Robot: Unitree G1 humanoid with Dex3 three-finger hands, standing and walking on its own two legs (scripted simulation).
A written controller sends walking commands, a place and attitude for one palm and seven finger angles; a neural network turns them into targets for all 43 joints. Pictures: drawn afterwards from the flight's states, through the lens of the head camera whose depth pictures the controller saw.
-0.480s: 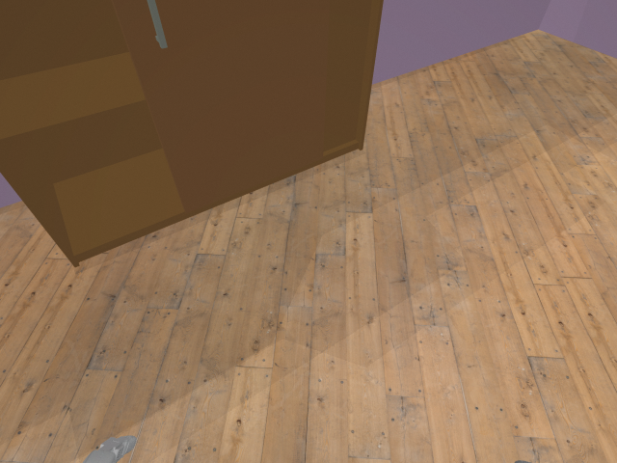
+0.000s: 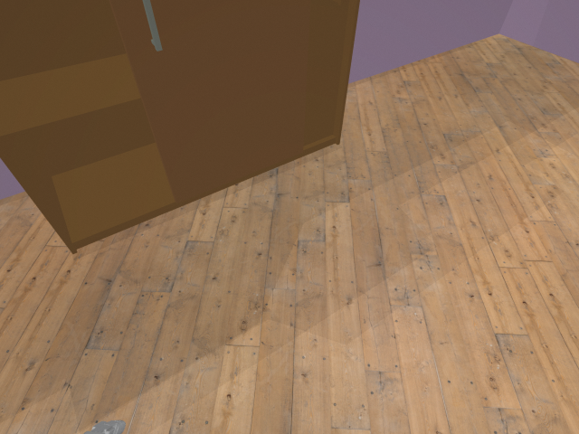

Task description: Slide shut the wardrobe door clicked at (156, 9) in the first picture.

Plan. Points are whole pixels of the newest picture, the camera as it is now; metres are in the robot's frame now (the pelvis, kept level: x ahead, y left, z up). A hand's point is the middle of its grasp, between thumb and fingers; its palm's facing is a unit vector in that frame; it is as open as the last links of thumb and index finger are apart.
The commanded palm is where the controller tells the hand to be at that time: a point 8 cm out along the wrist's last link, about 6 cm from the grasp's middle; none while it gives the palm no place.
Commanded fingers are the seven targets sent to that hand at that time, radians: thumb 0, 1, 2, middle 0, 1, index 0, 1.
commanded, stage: stand and wait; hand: right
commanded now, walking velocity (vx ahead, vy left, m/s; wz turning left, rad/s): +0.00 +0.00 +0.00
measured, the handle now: out of the picture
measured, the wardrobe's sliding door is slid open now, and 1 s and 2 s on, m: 0.46 0.46 0.46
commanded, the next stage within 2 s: look at it before walking up in 0.40 s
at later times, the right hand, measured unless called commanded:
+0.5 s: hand out of the picture +0.06 -0.24 -0.15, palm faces -0.04 +0.94 -0.34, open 7.3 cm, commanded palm none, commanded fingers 0.00 -0.90 -0.90 0.20 0.30 0.20 0.30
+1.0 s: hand out of the picture +0.06 -0.24 -0.15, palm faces -0.04 +0.94 -0.34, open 7.3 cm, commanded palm none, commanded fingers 0.00 -0.90 -0.90 0.20 0.30 0.20 0.30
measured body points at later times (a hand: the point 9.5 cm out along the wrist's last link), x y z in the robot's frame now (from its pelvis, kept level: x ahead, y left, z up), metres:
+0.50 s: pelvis -0.02 +0.01 +0.00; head -0.02 +0.01 +0.45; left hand +0.05 +0.31 -0.13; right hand +0.06 -0.28 -0.13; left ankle -0.01 +0.13 -0.74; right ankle -0.02 -0.12 -0.74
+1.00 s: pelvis -0.02 +0.01 +0.00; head -0.01 +0.00 +0.45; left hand +0.06 +0.30 -0.13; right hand +0.06 -0.29 -0.13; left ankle -0.01 +0.13 -0.74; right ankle -0.02 -0.12 -0.74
